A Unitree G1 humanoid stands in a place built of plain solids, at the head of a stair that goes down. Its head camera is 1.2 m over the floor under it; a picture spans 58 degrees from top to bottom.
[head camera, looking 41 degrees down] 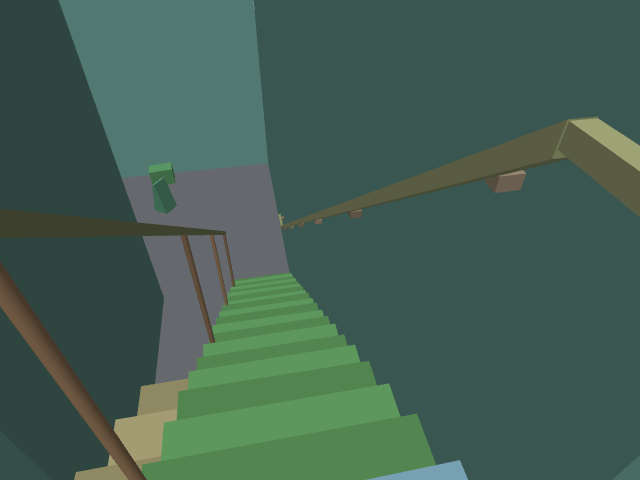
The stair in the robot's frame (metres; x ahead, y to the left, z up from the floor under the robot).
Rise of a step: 0.20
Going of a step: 0.23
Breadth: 0.89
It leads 11 degrees to the left of straight ahead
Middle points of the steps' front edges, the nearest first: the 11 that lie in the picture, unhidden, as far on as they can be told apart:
0.64 0.11 -0.20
0.87 0.16 -0.40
1.11 0.20 -0.60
1.33 0.24 -0.79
1.55 0.29 -1.00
1.79 0.33 -1.19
2.02 0.38 -1.40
2.24 0.42 -1.58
2.49 0.47 -1.78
2.71 0.51 -1.98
2.95 0.56 -2.17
